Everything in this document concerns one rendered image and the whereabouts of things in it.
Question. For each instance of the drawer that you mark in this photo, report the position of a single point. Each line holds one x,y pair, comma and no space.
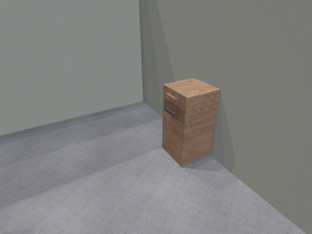
175,109

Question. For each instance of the handle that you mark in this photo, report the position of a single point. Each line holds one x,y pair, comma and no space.
168,109
170,96

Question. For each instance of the cabinet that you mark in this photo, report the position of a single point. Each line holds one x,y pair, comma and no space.
191,141

